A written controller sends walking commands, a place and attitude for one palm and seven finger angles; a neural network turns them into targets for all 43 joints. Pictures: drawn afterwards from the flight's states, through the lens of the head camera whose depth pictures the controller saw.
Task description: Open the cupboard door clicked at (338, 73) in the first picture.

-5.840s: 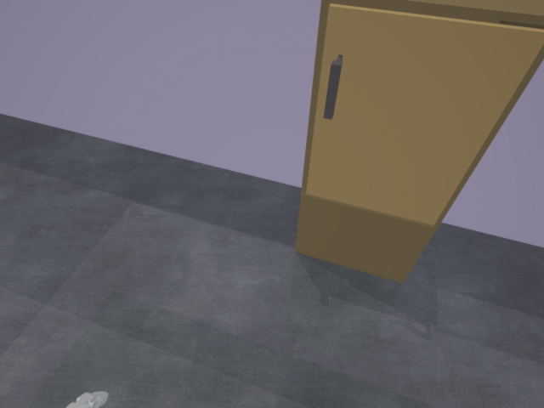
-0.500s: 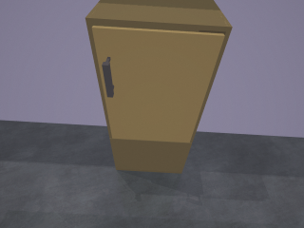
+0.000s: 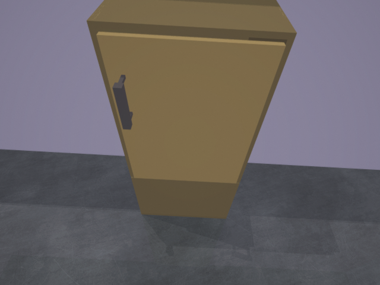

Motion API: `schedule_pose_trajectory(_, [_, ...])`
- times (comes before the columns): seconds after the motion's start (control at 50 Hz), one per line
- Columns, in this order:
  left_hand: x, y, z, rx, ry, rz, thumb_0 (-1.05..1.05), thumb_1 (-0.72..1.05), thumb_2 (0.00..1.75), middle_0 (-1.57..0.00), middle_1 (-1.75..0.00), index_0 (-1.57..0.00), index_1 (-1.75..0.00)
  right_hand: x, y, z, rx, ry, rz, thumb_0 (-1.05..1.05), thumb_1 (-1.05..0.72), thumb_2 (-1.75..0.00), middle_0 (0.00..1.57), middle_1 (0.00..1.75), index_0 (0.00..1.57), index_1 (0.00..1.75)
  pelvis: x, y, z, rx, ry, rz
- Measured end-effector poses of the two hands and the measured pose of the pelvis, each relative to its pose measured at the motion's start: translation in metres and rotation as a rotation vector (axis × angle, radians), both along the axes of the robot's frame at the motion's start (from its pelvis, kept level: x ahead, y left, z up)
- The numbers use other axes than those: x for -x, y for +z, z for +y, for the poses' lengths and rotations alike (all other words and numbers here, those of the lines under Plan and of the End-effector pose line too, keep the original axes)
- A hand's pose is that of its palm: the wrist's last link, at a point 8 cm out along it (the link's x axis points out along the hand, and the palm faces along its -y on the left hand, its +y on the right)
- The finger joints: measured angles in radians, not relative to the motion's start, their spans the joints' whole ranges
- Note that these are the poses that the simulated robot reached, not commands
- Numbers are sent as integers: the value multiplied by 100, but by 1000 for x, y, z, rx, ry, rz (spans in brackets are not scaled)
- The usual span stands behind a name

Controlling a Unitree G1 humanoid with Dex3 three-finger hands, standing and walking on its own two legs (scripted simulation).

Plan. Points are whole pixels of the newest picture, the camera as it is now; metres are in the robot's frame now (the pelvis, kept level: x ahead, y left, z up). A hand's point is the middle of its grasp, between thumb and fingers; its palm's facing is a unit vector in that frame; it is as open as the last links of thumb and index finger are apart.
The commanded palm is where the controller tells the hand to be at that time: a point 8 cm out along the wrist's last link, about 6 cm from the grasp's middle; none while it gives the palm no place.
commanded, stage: come to a stop and stand still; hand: left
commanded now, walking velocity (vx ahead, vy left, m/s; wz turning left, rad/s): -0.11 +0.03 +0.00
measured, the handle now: (125, 102) +0.54 +0.22 +0.07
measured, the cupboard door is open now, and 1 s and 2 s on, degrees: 0 0 0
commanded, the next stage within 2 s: look again from close up in 0.72 s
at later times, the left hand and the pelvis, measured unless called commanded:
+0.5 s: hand out of the picture -0.04 +0.18 -0.17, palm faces +0.03 -0.99 -0.17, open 7.4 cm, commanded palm none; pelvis -0.04 +0.01 +0.01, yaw +0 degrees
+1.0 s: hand out of the picture -0.01 +0.21 -0.17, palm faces +0.03 -0.98 -0.20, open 7.4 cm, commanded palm none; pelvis -0.05 +0.03 +0.00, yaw +0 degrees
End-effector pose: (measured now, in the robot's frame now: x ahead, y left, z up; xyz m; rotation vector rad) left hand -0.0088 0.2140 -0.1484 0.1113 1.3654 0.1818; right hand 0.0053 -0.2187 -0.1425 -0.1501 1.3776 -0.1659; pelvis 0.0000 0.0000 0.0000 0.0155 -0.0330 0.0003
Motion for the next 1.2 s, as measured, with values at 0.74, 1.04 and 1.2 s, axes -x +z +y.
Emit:
schedule_pose_trajectory(0.74, [41, 4, 34, -21, -48, -3, 1, 90, 89, -20, -30, -20, -30, 54, 7, 8, 23, -2, -41, 1, -91, -90, 20, 30, 20, 30, 40, 0, 19, 41, 19, 8])
schedule_pose_trajectory(1.04, [9, 13, 44, -22, -67, -135, 1, 91, 89, -20, -30, -19, -30, 47, 10, 27, 4, -11, -99, 2, -93, -90, 20, 30, 20, 30, 47, 4, 34, 33, -4, -11])
schedule_pose_trajectory(1.2, [43, 10, 42, -9, -55, -61, 1, 91, 89, -20, -30, -19, -30, 52, 12, 27, 4, -13, -94, 1, -92, -90, 20, 30, 20, 30, 55, 6, 35, 34, -6, -12])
